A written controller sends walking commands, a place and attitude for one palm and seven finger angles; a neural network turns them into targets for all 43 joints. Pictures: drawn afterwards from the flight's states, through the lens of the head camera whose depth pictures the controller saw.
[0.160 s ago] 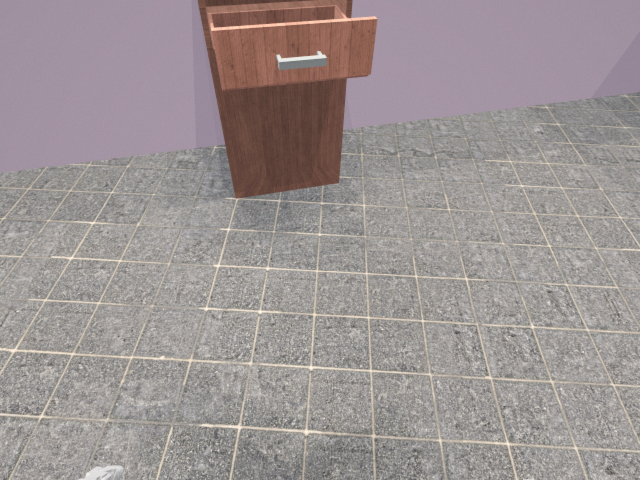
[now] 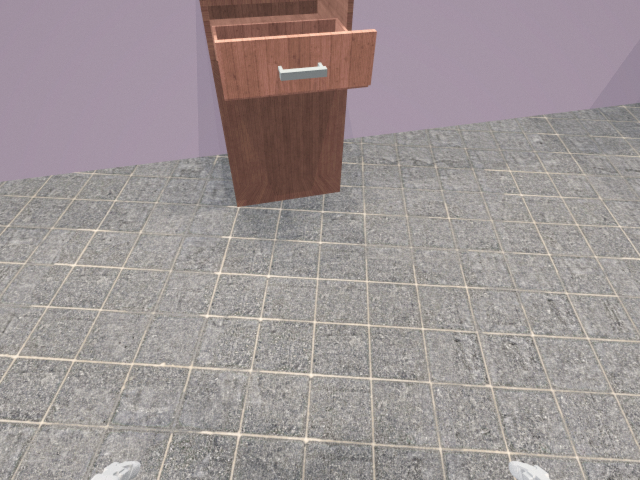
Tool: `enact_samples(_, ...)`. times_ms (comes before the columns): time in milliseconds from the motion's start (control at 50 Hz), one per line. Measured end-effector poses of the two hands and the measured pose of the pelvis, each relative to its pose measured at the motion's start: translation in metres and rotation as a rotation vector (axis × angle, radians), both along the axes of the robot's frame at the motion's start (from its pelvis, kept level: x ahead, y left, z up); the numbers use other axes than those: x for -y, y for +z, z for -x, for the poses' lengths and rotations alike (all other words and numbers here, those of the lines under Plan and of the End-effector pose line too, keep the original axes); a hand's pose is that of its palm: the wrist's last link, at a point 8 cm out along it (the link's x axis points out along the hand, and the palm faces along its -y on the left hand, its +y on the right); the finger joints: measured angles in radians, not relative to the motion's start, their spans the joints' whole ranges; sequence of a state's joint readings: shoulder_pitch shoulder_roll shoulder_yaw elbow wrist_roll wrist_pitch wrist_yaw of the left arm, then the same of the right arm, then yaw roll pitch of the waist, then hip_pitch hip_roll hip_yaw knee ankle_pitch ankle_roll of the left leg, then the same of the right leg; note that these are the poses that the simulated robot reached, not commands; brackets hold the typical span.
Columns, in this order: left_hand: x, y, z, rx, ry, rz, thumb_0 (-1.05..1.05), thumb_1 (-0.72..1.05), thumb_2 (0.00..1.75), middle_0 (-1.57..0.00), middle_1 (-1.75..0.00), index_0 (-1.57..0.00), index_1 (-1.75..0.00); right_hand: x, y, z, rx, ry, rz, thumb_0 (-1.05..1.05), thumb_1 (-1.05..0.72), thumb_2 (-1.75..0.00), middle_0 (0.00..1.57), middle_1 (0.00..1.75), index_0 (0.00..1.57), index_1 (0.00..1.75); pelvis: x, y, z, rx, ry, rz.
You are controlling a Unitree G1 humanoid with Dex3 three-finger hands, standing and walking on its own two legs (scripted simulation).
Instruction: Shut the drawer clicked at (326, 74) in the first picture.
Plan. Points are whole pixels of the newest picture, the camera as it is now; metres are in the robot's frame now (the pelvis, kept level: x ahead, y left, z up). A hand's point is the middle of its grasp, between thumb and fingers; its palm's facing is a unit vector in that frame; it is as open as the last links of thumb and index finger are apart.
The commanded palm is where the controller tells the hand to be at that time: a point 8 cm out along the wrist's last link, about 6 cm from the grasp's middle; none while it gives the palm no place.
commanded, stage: stand and wait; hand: left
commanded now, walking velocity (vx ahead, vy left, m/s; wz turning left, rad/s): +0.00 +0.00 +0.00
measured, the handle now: (301, 70) +1.16 +0.12 +0.00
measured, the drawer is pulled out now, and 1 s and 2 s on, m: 0.30 0.30 0.30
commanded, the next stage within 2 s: look at it before walking up in 0.66 s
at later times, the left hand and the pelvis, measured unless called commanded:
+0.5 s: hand out of the picture +0.06 +0.23 -0.15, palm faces -0.04 -0.94 -0.34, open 7.4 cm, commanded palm none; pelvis -0.01 -0.02 +0.01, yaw +0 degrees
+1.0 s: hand out of the picture +0.06 +0.22 -0.15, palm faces -0.05 -0.94 -0.34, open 7.4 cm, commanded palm none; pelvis -0.02 -0.02 +0.01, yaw -1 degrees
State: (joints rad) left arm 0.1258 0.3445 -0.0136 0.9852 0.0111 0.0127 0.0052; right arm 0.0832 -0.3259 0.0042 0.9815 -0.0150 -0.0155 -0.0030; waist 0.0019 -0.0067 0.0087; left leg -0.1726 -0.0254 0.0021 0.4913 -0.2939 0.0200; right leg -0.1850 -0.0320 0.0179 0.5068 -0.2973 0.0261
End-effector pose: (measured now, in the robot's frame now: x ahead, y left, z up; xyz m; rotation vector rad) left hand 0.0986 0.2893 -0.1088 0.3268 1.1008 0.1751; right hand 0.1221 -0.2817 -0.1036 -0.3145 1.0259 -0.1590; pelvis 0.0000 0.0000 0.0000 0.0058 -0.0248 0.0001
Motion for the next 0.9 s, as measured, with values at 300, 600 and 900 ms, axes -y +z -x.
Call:
enact_samples(300,0.013,-0.005,0.03,-0.076,0.017,0.012,0.01,0.9,0.9,-0.2,-0.3,-0.21,-0.3,0.017,-0.007,0.04,-0.104,-0.043,0.003,0.0,-0.9,-0.9,0.21,0.3,0.2,0.3,0.011,0.004,0.008,0.006,-0.004,-0.001)
enact_samples(600,0.014,-0.002,0.043,-0.111,0.02,-0.007,0.01,0.9,0.9,-0.2,-0.29,-0.2,-0.3,0.03,-0.012,0.08,-0.189,-0.086,0.005,0.0,-0.9,-0.9,0.21,0.3,0.2,0.3,0.018,0.006,0.016,0.013,-0.01,-0.002)
enact_samples(900,0.022,-0.001,0.037,-0.086,0.006,0.003,0.01,0.9,0.9,-0.2,-0.29,-0.21,-0.3,0.029,-0.012,0.078,-0.171,-0.08,-0.008,0.0,-0.9,-0.9,0.21,0.3,0.2,0.3,0.021,0.007,0.02,0.009,-0.013,-0.002)
